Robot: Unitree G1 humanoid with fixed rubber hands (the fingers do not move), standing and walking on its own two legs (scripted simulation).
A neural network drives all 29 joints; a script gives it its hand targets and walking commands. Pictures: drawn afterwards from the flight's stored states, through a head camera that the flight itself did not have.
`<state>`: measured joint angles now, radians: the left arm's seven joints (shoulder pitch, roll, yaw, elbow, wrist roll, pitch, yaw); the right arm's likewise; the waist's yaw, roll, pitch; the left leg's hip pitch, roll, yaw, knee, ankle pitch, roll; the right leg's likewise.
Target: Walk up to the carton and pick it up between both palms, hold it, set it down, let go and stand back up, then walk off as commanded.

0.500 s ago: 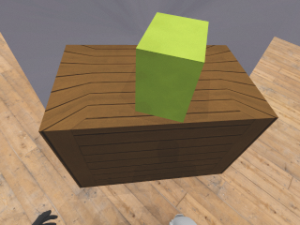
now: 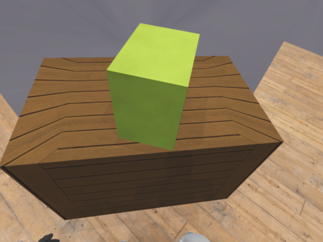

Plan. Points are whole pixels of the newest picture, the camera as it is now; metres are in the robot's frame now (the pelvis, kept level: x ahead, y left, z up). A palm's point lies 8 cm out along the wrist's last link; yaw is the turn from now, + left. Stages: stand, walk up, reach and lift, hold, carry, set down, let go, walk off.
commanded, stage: walk up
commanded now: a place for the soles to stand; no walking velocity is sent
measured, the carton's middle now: (157, 88) +0.58 +0.04 +0.04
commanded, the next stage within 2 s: none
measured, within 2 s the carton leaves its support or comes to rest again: neither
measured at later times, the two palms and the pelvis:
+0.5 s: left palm out of the picture +0.10 +0.29 -0.10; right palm out of the picture +0.09 -0.37 -0.08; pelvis +0.04 -0.04 +0.00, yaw +3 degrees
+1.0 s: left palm out of the picture +0.10 +0.31 -0.11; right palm out of the picture +0.10 -0.34 -0.08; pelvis +0.04 -0.02 +0.00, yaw +4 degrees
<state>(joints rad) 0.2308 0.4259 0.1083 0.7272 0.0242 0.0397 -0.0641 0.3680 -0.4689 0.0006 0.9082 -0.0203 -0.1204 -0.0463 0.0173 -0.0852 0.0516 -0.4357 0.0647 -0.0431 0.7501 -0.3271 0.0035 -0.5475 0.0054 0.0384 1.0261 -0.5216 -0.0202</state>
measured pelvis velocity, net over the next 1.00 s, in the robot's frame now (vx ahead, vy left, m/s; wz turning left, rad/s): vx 0.04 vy -0.02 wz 0.07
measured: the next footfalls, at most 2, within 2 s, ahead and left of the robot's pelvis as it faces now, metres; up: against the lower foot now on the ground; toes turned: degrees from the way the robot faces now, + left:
right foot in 0.08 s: +0.15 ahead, -0.13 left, +0.00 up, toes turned +12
left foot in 0.36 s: +0.11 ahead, +0.11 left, +0.00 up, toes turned +9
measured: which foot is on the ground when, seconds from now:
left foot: down 0.00-0.08, up 0.10-0.34, down 0.36-1.00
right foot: up 0.00-0.06, down 0.08-1.00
